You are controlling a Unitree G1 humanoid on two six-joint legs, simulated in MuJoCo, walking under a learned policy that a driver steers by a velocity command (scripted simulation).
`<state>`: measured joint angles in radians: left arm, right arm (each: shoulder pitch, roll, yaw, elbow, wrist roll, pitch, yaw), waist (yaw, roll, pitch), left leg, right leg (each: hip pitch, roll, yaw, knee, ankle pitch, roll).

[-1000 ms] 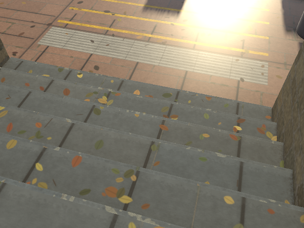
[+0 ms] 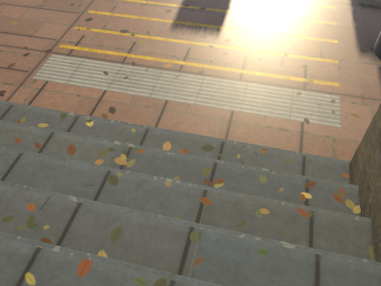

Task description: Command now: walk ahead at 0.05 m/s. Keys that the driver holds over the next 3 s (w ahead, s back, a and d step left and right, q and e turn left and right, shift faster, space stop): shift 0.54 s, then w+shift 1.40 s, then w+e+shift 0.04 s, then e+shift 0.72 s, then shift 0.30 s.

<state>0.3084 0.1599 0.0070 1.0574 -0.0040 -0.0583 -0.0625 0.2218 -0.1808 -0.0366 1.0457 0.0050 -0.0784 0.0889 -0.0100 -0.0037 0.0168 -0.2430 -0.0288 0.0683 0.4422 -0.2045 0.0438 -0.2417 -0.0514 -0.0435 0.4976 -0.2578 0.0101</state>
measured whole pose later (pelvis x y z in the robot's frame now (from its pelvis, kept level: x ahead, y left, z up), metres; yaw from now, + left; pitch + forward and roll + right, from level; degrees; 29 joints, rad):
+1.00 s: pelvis +0.12 +0.03 +0.01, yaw +1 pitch +1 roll +0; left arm 0.09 0.24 0.06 0.93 0.04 -0.02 -0.04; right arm 0.42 -0.18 -0.05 1.03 -0.02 -0.09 -0.01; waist -0.06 -0.03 -0.01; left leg -0.08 -0.05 0.09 0.33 -0.27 0.08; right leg -0.57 -0.06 0.01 0.94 -0.11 -0.04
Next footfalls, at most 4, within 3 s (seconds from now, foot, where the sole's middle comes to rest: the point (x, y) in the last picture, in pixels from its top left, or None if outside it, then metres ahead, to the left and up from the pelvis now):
1.34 right None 0.45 -0.10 -0.92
1.76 left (182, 237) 0.83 0.07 -1.06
2.10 right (209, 203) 1.10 -0.06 -1.20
2.44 left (179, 174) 1.39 0.10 -1.34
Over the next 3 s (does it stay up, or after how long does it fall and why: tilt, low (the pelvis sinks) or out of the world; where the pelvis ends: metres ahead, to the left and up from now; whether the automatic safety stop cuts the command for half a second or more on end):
stays up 1.27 -0.07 -0.58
